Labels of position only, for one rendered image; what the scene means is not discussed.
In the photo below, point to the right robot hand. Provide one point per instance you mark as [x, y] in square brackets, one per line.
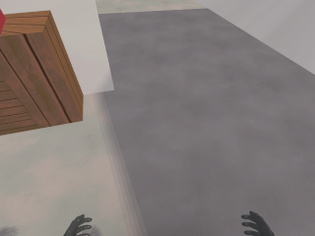
[260, 225]

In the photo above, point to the left robot hand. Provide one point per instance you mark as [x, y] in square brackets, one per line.
[75, 227]

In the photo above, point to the pedestal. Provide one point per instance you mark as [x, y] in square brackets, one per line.
[38, 85]

